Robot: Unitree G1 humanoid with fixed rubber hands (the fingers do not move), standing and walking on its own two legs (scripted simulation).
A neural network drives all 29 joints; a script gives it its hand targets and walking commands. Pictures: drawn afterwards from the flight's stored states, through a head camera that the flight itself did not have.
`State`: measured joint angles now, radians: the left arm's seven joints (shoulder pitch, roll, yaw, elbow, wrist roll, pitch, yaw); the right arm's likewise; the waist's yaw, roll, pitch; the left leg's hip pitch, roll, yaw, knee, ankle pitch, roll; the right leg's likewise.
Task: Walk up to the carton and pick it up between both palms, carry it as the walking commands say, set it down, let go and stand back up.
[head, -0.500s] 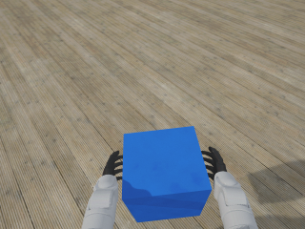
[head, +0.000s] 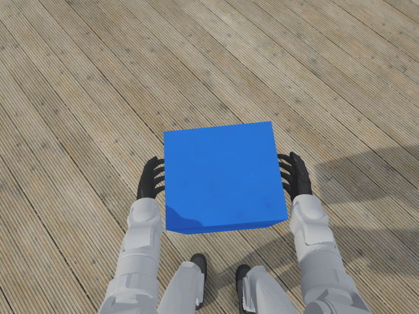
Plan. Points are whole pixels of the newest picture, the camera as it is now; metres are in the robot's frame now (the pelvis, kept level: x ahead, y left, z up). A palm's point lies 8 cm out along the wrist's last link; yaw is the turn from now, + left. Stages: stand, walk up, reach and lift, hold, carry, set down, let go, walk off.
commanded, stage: set down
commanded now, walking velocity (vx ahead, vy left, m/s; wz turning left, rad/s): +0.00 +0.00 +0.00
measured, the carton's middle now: (222, 186) +0.37 +0.00 -0.17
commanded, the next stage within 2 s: none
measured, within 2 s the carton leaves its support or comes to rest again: neither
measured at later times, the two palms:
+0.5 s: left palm (158, 202) +0.34 +0.15 -0.18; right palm (287, 197) +0.35 -0.15 -0.18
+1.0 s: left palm (163, 194) +0.38 +0.16 -0.27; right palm (275, 192) +0.38 -0.15 -0.26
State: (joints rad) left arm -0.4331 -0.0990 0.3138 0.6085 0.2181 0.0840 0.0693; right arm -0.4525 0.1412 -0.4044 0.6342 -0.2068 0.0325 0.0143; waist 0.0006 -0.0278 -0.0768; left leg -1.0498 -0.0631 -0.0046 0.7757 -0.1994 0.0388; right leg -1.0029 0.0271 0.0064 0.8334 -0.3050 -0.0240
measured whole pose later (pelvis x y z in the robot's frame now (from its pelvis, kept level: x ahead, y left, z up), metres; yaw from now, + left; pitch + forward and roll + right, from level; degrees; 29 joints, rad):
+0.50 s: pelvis +0.00 -0.01 -0.05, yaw +0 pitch +41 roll +1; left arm -0.44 -0.02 0.25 0.64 0.12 -0.07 0.08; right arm -0.46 0.08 -0.20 0.63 -0.17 -0.07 -0.11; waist 0.00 -0.01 -0.15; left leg -1.44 -0.06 -0.01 0.98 -0.27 0.02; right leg -1.40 0.04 0.00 1.05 -0.37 -0.02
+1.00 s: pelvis -0.03 +0.00 -0.12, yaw -2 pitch +46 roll -2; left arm -0.68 0.05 0.19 0.65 0.04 -0.03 0.16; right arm -0.72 -0.04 -0.17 0.72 -0.06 -0.05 -0.13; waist 0.00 0.00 -0.11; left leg -1.78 -0.06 -0.01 1.31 -0.33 0.03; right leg -1.72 0.04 -0.02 1.35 -0.44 -0.02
